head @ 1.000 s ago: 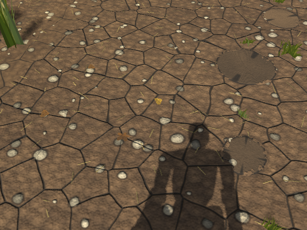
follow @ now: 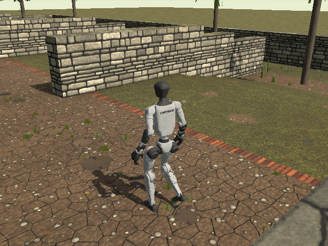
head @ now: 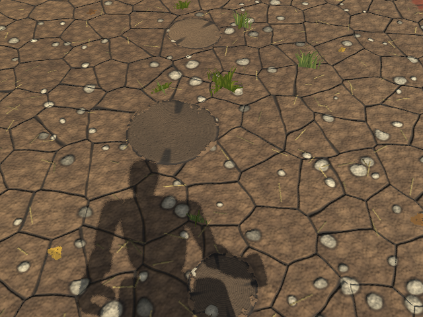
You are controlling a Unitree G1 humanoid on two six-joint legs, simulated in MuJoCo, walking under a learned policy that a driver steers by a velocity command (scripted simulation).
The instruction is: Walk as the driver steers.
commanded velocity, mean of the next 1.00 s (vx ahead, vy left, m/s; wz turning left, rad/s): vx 0.50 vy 0.00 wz -0.07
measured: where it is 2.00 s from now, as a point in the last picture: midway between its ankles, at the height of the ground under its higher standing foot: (234, 203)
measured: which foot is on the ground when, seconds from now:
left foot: down 0.00-0.36, up 0.38-0.90, down 0.92-1.00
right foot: up 0.00-0.34, down 0.36-0.92, up 0.94-1.00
